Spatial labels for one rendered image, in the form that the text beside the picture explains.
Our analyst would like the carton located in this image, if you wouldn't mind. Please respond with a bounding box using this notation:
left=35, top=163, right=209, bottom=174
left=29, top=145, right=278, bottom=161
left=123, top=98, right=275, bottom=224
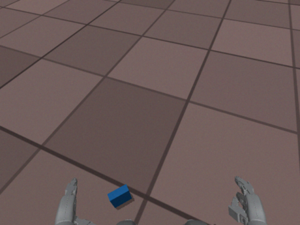
left=107, top=184, right=132, bottom=208

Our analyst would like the left robot hand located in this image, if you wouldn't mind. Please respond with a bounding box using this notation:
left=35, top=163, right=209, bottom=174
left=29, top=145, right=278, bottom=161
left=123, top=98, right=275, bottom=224
left=55, top=178, right=96, bottom=225

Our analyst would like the right robot hand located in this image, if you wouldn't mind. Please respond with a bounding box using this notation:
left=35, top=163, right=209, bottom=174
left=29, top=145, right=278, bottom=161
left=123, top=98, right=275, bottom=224
left=228, top=176, right=267, bottom=225

